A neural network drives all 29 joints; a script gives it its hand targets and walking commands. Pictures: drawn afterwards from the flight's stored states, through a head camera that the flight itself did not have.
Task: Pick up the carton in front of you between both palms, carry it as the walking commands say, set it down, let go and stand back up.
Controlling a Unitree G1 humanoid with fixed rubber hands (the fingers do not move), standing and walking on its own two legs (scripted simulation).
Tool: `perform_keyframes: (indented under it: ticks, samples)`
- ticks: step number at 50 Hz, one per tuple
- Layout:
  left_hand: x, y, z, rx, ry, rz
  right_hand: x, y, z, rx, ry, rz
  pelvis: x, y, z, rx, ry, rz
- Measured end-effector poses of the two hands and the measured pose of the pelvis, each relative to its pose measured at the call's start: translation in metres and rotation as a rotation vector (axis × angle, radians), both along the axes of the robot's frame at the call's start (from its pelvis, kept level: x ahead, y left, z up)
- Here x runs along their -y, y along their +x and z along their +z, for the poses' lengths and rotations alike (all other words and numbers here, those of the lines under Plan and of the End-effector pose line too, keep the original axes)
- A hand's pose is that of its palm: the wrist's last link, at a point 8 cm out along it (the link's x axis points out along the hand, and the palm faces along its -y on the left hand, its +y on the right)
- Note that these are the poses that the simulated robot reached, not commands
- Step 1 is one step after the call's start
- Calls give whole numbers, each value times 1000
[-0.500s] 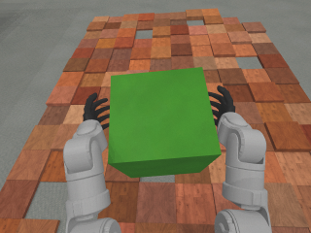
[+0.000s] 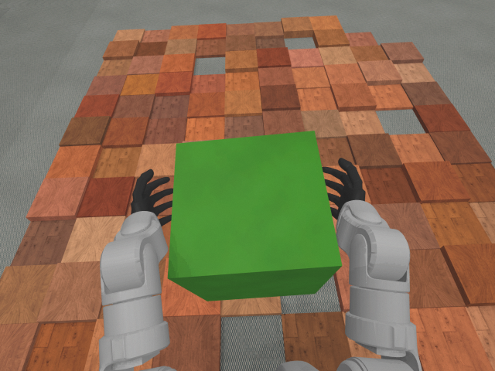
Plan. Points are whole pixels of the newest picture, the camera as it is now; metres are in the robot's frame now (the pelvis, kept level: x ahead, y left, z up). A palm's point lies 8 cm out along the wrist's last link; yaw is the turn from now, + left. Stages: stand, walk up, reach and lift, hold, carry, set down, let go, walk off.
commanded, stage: carry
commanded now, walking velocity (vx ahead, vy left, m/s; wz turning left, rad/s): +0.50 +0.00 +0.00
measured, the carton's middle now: (253, 227) +0.33 -0.04 +0.02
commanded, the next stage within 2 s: none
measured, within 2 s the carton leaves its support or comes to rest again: neither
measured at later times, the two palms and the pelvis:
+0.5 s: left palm (143, 106) +0.64 +0.15 +0.06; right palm (274, 80) +0.69 -0.15 +0.06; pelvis +0.34 -0.04 +0.00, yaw +2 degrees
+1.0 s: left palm out of the picture +1.01 +0.09 +0.13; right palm out of the picture +1.04 -0.21 +0.13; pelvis +0.70 -0.08 -0.01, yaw +5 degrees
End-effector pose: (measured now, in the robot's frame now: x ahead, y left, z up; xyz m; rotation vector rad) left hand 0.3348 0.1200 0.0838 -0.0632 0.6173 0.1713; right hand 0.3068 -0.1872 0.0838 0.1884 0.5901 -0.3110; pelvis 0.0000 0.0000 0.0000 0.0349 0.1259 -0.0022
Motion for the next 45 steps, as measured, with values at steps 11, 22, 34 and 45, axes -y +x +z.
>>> perform_keyframes:
  ticks: [11,22,34,45]
  samples:
    - [-6,154,13,79,-20,88,-3,177,25,101,8,47,17,160,-3,28,-34,24]
    - [-28,266,-19,-54,-94,204,-35,345,-17,-49,13,210,42,308,-4,-16,-3,56]
    - [6,464,4,35,-83,9,3,478,3,40,17,19,18,468,9,-2,-19,17]
    - [39,633,47,190,-20,85,44,647,59,217,-31,43,60,635,-10,33,34,59]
